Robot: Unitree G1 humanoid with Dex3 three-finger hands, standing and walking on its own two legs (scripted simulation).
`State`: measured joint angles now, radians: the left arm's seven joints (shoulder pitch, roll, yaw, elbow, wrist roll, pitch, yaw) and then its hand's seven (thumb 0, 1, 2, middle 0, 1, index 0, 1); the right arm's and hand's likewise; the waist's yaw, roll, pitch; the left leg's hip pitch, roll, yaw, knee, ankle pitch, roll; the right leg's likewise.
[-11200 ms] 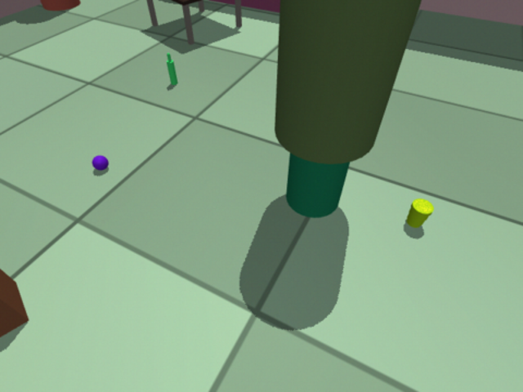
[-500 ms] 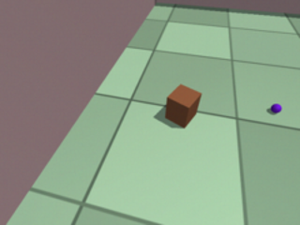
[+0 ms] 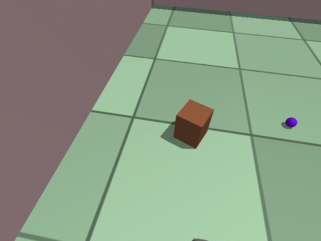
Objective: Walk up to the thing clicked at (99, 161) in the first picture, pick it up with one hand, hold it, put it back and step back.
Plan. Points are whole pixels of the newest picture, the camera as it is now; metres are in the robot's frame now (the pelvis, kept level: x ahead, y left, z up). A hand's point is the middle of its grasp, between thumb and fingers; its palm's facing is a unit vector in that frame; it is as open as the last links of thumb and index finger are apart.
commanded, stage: walk up
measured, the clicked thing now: (291, 122) +1.20 -1.12 -0.73
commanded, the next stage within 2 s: none
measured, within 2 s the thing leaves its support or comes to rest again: neither
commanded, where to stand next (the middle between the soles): +0.28 -0.01 m, yaw -60 degrees
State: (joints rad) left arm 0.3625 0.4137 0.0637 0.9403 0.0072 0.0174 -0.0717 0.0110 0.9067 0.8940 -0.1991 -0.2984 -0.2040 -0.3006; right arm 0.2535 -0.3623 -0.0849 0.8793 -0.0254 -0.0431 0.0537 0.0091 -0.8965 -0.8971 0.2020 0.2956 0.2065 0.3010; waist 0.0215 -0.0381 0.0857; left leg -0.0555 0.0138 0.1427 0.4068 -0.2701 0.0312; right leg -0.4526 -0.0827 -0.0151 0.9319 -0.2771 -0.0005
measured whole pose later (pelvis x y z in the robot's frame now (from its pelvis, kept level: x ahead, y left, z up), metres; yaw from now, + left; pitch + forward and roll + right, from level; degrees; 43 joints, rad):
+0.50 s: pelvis +0.20 +0.00 -0.01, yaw -23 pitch -2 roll +2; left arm 0.41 0.37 0.04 0.76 0.02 -0.04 -0.01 0.01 0.90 0.89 -0.21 -0.30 -0.21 -0.30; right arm 0.19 -0.44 -0.08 0.67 0.00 0.00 0.07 0.01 -0.90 -0.90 0.20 0.30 0.20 0.30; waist 0.04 0.08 0.12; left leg -0.54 0.09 -0.07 0.95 -0.34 0.00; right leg -0.28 0.00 0.11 0.59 -0.27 0.00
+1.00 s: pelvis +0.25 +0.07 -0.02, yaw -43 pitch -1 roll -1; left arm 0.21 0.46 0.07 0.69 0.01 0.08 -0.04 0.01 0.91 0.89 -0.20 -0.30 -0.21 -0.30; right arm 0.31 -0.43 -0.05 0.71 -0.02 -0.04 0.00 0.01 -0.89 -0.90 0.20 0.30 0.21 0.30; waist -0.05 -0.05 0.17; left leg -0.39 0.16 0.20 0.70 -0.26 0.02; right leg -0.46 -0.01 0.09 1.05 -0.51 0.01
